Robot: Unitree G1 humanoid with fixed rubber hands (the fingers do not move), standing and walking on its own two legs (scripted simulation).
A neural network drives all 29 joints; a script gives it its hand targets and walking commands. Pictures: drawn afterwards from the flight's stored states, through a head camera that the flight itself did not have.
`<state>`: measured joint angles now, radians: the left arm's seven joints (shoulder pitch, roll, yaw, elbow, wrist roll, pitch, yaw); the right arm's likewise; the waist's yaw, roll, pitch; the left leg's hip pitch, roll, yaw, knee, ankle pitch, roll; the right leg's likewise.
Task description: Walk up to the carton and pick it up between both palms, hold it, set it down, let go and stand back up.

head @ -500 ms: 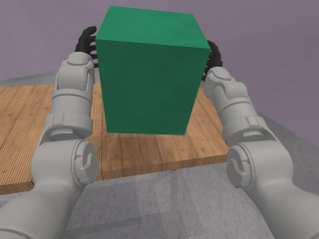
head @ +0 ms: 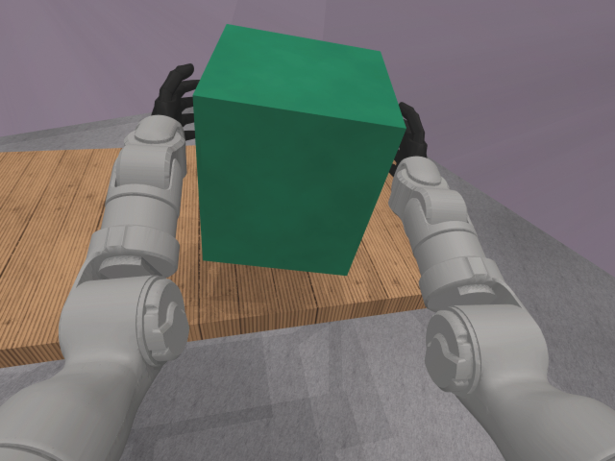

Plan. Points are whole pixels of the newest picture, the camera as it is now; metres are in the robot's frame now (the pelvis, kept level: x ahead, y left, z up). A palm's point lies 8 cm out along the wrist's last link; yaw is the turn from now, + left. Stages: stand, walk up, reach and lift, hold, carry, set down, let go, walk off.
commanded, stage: set down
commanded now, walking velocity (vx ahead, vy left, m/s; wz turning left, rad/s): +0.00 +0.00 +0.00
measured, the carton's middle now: (290, 157) +0.45 +0.01 +0.20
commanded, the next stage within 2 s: none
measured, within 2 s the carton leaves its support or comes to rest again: rests again in 1.70 s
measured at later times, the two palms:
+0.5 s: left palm (172, 149) +0.44 +0.17 +0.22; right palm (397, 184) +0.41 -0.13 +0.19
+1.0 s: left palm (175, 156) +0.45 +0.17 +0.20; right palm (393, 193) +0.41 -0.13 +0.18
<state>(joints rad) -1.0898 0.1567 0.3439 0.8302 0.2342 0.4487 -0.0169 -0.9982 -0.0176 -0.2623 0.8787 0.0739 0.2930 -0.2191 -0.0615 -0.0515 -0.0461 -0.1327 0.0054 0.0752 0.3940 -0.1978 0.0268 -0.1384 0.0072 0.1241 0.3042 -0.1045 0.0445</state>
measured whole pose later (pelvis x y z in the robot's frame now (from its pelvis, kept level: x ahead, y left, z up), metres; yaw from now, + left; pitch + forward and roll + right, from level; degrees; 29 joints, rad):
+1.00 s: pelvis +0.01 +0.01 +0.00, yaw +0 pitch -3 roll -1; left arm -1.11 0.18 0.37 1.10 0.24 0.24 -0.06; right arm -0.92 0.09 -0.45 0.85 -0.16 0.21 -0.19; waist -0.06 -0.05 0.00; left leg -0.13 -0.01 0.08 0.39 -0.21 0.04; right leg -0.14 -0.01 0.12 0.30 -0.12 0.06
